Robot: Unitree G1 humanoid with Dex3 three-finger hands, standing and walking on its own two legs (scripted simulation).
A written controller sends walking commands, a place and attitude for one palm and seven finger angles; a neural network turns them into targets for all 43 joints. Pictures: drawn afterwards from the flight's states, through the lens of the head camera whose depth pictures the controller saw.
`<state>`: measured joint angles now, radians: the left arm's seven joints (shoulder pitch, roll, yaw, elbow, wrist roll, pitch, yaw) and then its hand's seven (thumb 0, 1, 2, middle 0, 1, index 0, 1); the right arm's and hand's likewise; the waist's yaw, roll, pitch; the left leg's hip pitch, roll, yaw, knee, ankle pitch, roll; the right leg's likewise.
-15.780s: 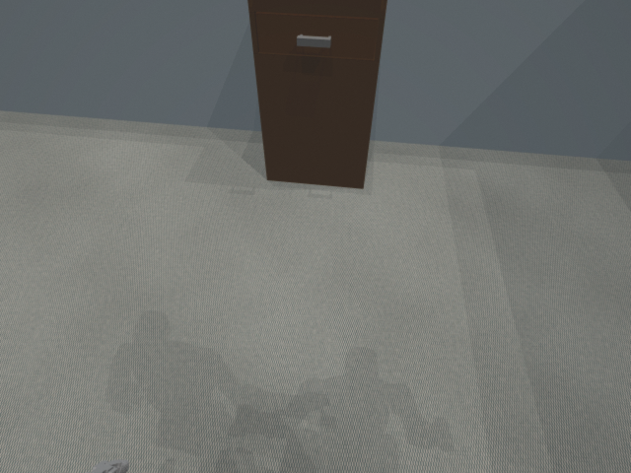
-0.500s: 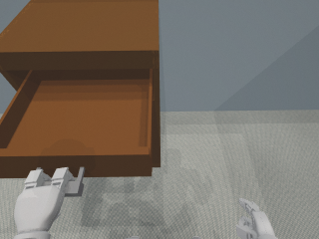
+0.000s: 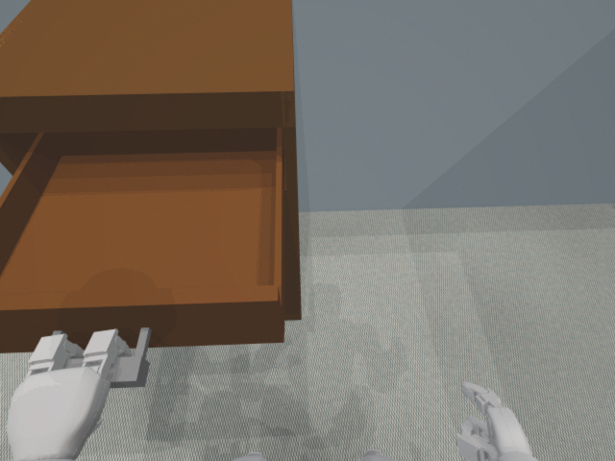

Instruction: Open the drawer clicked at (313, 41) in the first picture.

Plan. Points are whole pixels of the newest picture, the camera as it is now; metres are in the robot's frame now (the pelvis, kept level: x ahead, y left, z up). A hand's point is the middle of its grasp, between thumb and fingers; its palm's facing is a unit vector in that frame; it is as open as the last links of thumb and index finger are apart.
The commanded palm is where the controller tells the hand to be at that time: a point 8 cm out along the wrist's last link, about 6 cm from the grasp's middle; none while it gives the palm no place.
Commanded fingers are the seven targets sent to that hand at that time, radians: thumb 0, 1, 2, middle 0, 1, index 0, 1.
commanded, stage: open the thumb to release the handle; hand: left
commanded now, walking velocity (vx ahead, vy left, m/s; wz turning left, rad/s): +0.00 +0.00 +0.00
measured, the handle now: (96, 354) +0.24 +0.28 +0.01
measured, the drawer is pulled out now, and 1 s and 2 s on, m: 0.30 0.30 0.30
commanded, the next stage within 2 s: lift the hand off the handle in 0.46 s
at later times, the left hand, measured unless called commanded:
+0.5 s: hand (89, 407) +0.18 +0.27 -0.01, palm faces -0.01 -0.04 -1.00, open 12.7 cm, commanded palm +0.16 +0.27 +0.04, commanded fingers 0.00 -0.50 0.30 -0.30 -1.20 -0.30 -1.20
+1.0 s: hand (94, 395) +0.20 +0.27 +0.00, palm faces -0.01 -0.02 -1.00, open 13.5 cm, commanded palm +0.18 +0.27 +0.06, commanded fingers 0.00 -0.50 0.30 -0.30 -1.20 -0.30 -1.20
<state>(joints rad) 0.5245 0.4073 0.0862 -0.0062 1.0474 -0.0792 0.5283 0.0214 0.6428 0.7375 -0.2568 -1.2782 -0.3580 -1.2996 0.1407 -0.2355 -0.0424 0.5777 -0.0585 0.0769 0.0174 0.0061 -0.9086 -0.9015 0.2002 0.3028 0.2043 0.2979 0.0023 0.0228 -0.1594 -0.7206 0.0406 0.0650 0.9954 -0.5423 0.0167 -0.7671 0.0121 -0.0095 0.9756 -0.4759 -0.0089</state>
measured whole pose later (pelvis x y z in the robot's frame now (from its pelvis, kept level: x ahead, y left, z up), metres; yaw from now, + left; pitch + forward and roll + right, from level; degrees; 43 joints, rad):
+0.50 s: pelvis -0.02 -0.01 +0.01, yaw +2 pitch +13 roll +0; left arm 0.32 0.38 0.05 0.15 1.07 -0.06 0.47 0.00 -0.31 0.38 -0.31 -1.19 -0.33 -1.22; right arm 0.12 -0.22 -0.02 0.61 -0.05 0.05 -0.03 0.01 -0.91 -0.90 0.20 0.30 0.21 0.30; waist 0.05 0.03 -0.14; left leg -0.68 0.03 0.04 0.95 -0.49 0.01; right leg -0.72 0.00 -0.03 0.94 -0.44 -0.02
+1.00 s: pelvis -0.03 -0.01 +0.01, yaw +2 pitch +11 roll +0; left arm 0.23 0.40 0.01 0.21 1.06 -0.04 0.46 0.00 -0.49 0.30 -0.32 -1.20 -0.38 -1.24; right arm 0.14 -0.22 -0.03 0.65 -0.03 0.06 -0.06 0.01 -0.91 -0.90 0.20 0.30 0.20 0.30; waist 0.05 0.04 -0.11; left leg -0.66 0.02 0.03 0.93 -0.47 0.01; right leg -0.70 0.00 -0.04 0.92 -0.42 -0.02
